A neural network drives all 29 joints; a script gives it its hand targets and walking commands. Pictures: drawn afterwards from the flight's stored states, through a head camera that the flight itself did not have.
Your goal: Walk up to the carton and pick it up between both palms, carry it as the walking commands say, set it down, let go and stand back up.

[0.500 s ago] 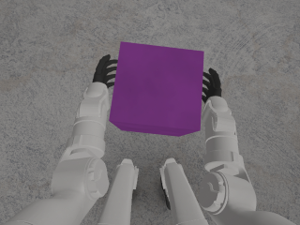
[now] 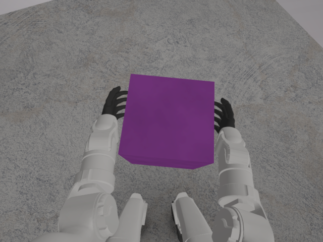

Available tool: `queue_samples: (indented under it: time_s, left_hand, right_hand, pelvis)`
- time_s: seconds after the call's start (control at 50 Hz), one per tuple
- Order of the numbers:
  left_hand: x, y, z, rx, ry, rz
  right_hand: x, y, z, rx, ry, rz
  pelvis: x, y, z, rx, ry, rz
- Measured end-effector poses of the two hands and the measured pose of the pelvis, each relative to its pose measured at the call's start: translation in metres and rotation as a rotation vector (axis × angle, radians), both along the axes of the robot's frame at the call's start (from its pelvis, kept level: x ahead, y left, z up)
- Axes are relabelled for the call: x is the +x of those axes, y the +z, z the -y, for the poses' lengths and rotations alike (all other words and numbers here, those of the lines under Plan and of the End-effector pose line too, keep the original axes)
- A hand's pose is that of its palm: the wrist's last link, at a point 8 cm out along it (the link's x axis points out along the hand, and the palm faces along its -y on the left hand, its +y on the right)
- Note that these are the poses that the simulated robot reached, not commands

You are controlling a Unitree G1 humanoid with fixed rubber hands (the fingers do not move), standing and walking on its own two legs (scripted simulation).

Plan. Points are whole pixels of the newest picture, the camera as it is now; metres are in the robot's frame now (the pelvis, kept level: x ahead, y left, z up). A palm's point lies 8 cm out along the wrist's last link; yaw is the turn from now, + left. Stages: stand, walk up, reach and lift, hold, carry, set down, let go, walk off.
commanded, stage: reach and lift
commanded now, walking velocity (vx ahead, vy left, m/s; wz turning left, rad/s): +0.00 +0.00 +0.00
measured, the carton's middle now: (166, 129) +0.39 -0.02 -0.12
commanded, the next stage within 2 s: none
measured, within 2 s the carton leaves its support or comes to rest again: neither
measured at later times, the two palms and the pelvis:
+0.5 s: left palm (105, 113) +0.38 +0.13 +0.03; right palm (240, 128) +0.35 -0.17 +0.03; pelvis +0.02 +0.00 +0.06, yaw +0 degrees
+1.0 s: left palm (95, 109) +0.36 +0.13 +0.10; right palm (258, 122) +0.33 -0.17 +0.10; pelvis +0.03 +0.00 +0.09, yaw +1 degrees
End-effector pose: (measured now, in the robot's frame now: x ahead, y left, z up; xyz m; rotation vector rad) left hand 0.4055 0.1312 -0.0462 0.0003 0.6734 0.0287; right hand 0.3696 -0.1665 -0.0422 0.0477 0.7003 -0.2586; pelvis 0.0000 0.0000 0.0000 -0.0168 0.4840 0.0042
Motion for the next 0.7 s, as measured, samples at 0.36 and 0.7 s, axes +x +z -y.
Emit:
queue_samples:
  time_s: [0.36, 0.7]
  left_hand:
    - [-0.017, 0.051, 0.002, 0.005, -0.007, -0.003]
    - [-0.033, 0.102, 0.003, 0.027, 0.005, 0.005]
  right_hand:
    - [-0.018, 0.051, 0.002, -0.001, -0.003, -0.002]
    - [-0.027, 0.100, 0.004, -0.018, 0.038, 0.003]
  pelvis:
    - [0.014, 0.043, 0.002, 0.007, 0.001, 0.117]
    - [0.024, 0.072, 0.005, 0.011, 0.011, 0.270]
